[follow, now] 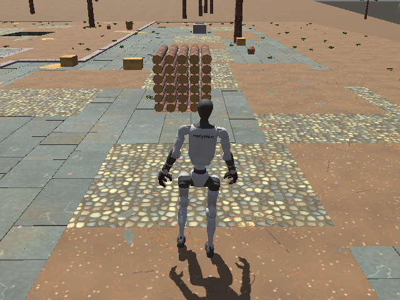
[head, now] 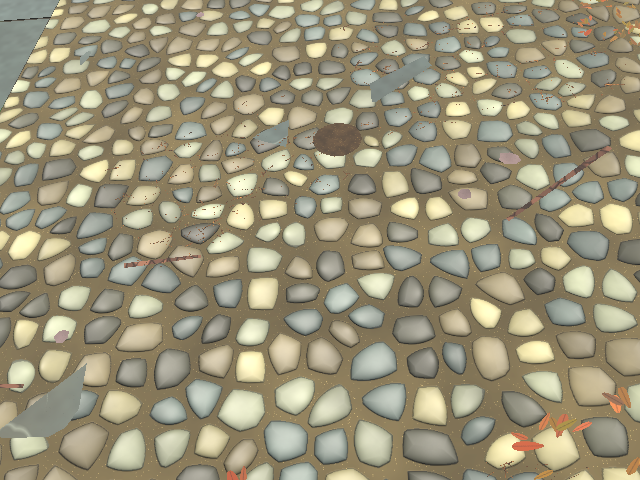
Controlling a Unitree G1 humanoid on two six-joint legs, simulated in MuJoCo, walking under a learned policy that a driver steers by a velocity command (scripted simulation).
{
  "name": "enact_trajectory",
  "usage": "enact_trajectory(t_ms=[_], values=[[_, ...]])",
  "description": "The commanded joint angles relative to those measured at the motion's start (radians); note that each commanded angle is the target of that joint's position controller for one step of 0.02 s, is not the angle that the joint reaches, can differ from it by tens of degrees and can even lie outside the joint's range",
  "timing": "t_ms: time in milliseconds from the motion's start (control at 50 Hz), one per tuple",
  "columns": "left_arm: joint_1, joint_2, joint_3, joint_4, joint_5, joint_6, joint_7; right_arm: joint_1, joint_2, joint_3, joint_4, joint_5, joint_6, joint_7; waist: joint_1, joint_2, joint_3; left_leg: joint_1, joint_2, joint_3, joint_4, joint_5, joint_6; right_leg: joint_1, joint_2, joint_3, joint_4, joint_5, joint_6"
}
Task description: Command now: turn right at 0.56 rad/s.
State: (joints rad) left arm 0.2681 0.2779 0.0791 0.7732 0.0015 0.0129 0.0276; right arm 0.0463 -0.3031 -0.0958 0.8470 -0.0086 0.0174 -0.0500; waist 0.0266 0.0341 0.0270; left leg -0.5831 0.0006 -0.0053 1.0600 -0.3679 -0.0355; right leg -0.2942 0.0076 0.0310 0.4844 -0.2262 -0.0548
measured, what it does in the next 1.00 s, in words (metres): walks ahead: left foot, then right foot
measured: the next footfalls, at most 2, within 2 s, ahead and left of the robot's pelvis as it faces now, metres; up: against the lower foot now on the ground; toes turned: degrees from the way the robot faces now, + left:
left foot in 0.32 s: +0.08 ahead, +0.14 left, +0.00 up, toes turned -10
right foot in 0.68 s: +0.09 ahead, -0.12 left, +0.00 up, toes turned -9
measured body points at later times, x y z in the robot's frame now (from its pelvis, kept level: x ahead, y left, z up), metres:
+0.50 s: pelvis +0.03 +0.03 +0.00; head +0.05 +0.04 +0.45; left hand +0.22 +0.28 -0.11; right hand +0.08 -0.26 -0.12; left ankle +0.04 +0.15 -0.74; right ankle -0.01 -0.10 -0.69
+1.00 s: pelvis +0.16 -0.03 +0.00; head +0.20 -0.05 +0.45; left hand +0.21 +0.24 -0.12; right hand +0.33 -0.31 -0.10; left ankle +0.35 +0.08 -0.71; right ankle +0.05 -0.12 -0.74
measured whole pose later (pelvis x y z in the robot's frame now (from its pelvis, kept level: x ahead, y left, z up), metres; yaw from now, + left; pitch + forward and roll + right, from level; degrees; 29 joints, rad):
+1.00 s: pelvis +0.16 -0.03 +0.00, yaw -12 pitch +2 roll +0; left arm 0.41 0.25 0.06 0.84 -0.01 -0.04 0.02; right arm 0.01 -0.28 -0.05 0.79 0.00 -0.07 0.03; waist 0.07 0.04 0.05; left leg -0.58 0.03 -0.04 0.60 -0.03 -0.02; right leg -0.03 0.03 0.05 0.29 -0.30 -0.03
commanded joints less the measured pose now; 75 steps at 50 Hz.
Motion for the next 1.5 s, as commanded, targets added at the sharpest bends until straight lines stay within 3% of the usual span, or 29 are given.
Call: enact_trajectory(t_ms=[20,140,280,320,340,360,380,460,580,620,660,680,700,720,740,800,860,920,1000,1060,1080,1100,1120,1140,1160,1220,1400,1460,1500], values=[[-0.043,0.148,0.031,-0.085,-0.006,-0.022,0.015,-0.025,-0.07,-0.02,-0.059,0.007,-0.02,-0.004,-0.032,-0.147,-0.116,-0.087,0.004,-0.061,0.012,0.061,-0.012,0.189,-0.217,0.269,-0.16,0.332,-0.153],[-0.037,0.182,0.044,-0.104,-0.007,-0.003,0.025,-0.052,-0.055,-0.004,-0.064,0.016,-0.031,0.014,0.002,-0.185,-0.113,0.021,-0.006,-0.066,-0.271,0.06,-0.042,0.205,-0.206,0.313,-0.136,0.274,-0.167],[-0.106,0.154,0.02,-0.112,-0.011,0.015,0.011,0.032,-0.063,0.005,-0.037,0.02,-0.05,0.043,-0.03,-0.173,-0.118,0.286,-0.011,-0.019,-0.6,0.149,0.003,0.149,-0.175,0.345,-0.042,0.417,-0.14],[-0.074,0.114,0.004,-0.11,0.001,0.01,0.014,0.081,-0.125,-0.004,-0.029,-0.008,-0.056,0.046,-0.029,-0.061,-0.143,0.486,0.124,-0.131,-0.718,0.45,0.063,0.044,-0.087,0.286,0.047,0.198,-0.048],[-0.018,0.078,-0.005,-0.111,0.016,0.001,0.008,0.062,-0.19,-0.013,-0.035,-0.018,-0.049,0.04,0.033,0.147,-0.139,0.555,0.272,-0.282,-0.691,0.722,0.163,-0.079,0.053,0.164,0.173,-0.149,0.007],[-0.064,0.111,0.003,-0.127,0.014,-0.005,0.009,0.05,-0.132,0.005,-0.029,-0.027,-0.05,0.041,0.004,0.219,-0.127,0.476,0.372,-0.388,-0.724,0.672,0.305,-0.12,0.057,0.107,0.245,-0.343,0.053],[-0.091,0.165,0.018,-0.116,0.005,-0.004,0.011,0.056,-0.102,0.013,-0.034,-0.023,-0.057,0.042,-0.028,0.158,-0.122,0.479,0.355,-0.393,-0.766,0.484,0.325,-0.135,0.029,0.104,0.362,-0.363,0.076],[-0.132,0.123,0.019,-0.104,-0.015,-0.007,-0.008,0.121,-0.145,-0.001,0.003,0.029,-0.058,0.029,-0.062,0.13,0.004,0.518,0.265,-0.373,-0.89,-0.16,0.247,-0.334,-0.017,0.042,0.465,-0.233,0.102],[-0.179,0.061,-0.001,-0.095,-0.022,-0.068,-0.027,0.164,-0.163,-0.008,0.017,0.032,-0.066,0.032,-0.082,0.135,-0.012,0.428,0.21,-0.223,-0.883,0.003,0.24,-0.074,-0.004,-0.069,0.112,-0.133,0.068],[-0.115,0.072,0.006,-0.064,-0.026,-0.073,-0.03,0.153,-0.167,-0.008,0.016,0.045,-0.063,0.041,-0.039,0.113,-0.014,0.344,0.209,-0.207,-0.848,-0.017,0.232,0.081,0.014,-0.098,-0.028,-0.004,0.044],[0.014,0.098,0.021,-0.02,-0.032,-0.07,-0.022,0.148,-0.108,0.012,0.015,0.037,-0.067,0.049,0.025,0.082,-0.051,0.214,0.176,-0.175,-0.748,-0.043,0.182,0.303,-0.004,-0.064,-0.064,0.003,0.013],[0.125,0.141,0.032,-0.001,-0.031,-0.07,-0.012,0.114,-0.031,0.037,-0.002,0.02,-0.075,0.057,0.073,-0.03,-0.083,0.087,0.102,-0.085,-0.524,-0.045,0.12,0.44,-0.144,0.126,-0.131,-0.086,-0.03],[0.197,0.275,0.064,0.007,-0.019,-0.069,-0.016,0.087,0.006,0.048,-0.057,0.021,-0.098,0.056,0.082,-0.307,-0.099,-0.144,-0.006,0.048,-0.231,-0.135,0.068,0.522,-0.361,0.499,-0.257,-0.296,-0.161],[0.196,0.226,0.05,0.007,-0.003,-0.085,-0.026,0.046,-0.089,0.024,-0.069,0.041,-0.114,0.053,0.093,-0.239,-0.035,-0.247,0.033,-0.037,-0.035,-0.207,0.077,0.457,-0.415,0.637,-0.313,-0.406,-0.239],[0.138,0.167,0.03,-0.007,-0.001,-0.098,-0.029,0.068,-0.123,0.013,-0.062,0.056,-0.12,0.06,0.052,-0.198,0.029,-0.297,0.082,-0.067,0.03,-0.114,0.101,0.427,-0.376,0.558,-0.318,-0.419,-0.215],[0.056,0.112,0.006,-0.029,-0.004,-0.104,-0.036,0.072,-0.105,0.01,-0.04,0.026,-0.125,0.07,0.009,-0.14,0.068,-0.249,0.131,-0.05,-0.025,0.086,0.099,0.342,-0.27,0.329,-0.345,-0.037,-0.15],[0.067,0.122,0.008,-0.018,-0.005,-0.089,-0.024,0.051,-0.049,0.024,-0.055,0.001,-0.121,0.075,-0.014,-0.124,0.03,-0.126,0.08,0.008,-0.169,0.183,0.033,0.272,-0.2,0.156,-0.298,0.516,-0.144],[0.09,0.157,0.019,-0.004,-0.008,-0.07,-0.008,-0.043,-0.014,0.041,-0.095,0.004,-0.112,0.076,0.002,-0.144,0.013,0.037,0.012,0.034,-0.393,0.326,0.005,0.17,-0.144,0.075,-0.249,0.603,-0.114],[0.098,0.18,0.031,0.001,-0.025,-0.057,0.005,-0.075,-0.068,0.027,-0.129,0.013,-0.096,0.073,-0.012,-0.167,-0.016,0.132,-0.016,-0.025,-0.521,0.381,0.023,0.18,-0.182,0.164,-0.174,0.521,-0.085],[0.037,0.165,0.032,-0.024,-0.028,-0.05,0.014,0.06,-0.132,0.0,-0.092,-0.001,-0.106,0.063,-0.085,-0.152,-0.087,0.323,-0.013,-0.027,-0.632,0.439,0.074,0.197,-0.144,0.194,-0.005,0.538,-0.037],[0.047,0.122,0.019,-0.044,-0.017,-0.049,0.012,0.141,-0.177,-0.012,-0.085,-0.018,-0.111,0.054,-0.108,-0.082,-0.189,0.526,0.087,-0.09,-0.622,0.655,0.12,0.119,-0.075,0.166,0.166,0.4,0.001],[0.156,0.036,-0.003,-0.051,0.009,-0.05,0.01,0.195,-0.231,-0.018,-0.092,-0.032,-0.101,0.043,-0.07,0.148,-0.32,0.837,0.343,-0.315,-0.538,1.029,0.231,-0.146,0.056,0.096,0.478,-0.2,0.061],[0.287,0.052,-0.005,-0.04,-0.017,-0.046,0.01,0.19,-0.2,-0.01,-0.103,-0.019,-0.081,0.048,-0.038,0.286,-0.459,0.878,0.485,-0.548,-0.613,0.918,0.356,-0.243,0.089,0.114,0.712,-0.545,0.086],[0.251,0.149,0.022,-0.025,-0.036,-0.03,0.012,0.122,-0.134,0.006,-0.125,-0.003,-0.068,0.049,-0.037,0.16,-0.36,0.759,0.43,-0.487,-0.677,0.657,0.333,-0.294,0.022,0.121,0.798,-0.461,0.102],[0.154,0.171,0.031,-0.046,-0.039,-0.012,0.018,0.062,-0.087,0.02,-0.134,0.004,-0.061,0.045,-0.036,0.103,-0.232,0.637,0.37,-0.359,-0.706,0.5,0.291,-0.335,-0.015,0.072,0.801,-0.391,0.111],[0.126,0.134,0.034,-0.061,-0.021,0.043,0.032,-0.044,-0.086,0.02,-0.126,-0.022,-0.049,0.04,0.012,0.118,-0.094,0.308,0.264,-0.155,-0.813,0.282,0.258,-0.202,-0.068,0.025,0.73,-0.258,0.131],[0.001,0.111,0.015,-0.151,-0.013,0.039,-0.01,-0.043,-0.16,-0.008,-0.101,0.002,-0.03,0.02,-0.013,0.085,-0.114,0.352,0.323,-0.002,-0.829,0.313,0.278,-0.074,-0.096,-0.047,0.354,-0.114,0.086],[0.013,0.119,0.023,-0.155,-0.012,0.043,-0.027,-0.041,-0.173,-0.012,-0.092,0.024,-0.015,0.028,0.012,0.075,-0.11,0.375,0.323,0.036,-0.757,0.263,0.222,0.011,-0.069,-0.09,0.166,-0.057,0.044],[0.071,0.159,0.045,-0.137,-0.002,0.042,-0.021,0.02,-0.119,-0.002,-0.063,0.031,-0.003,0.033,0.025,-0.015,-0.095,0.286,0.249,0.112,-0.573,0.138,0.11,0.147,-0.047,-0.04,-0.022,0.07,-0.021]])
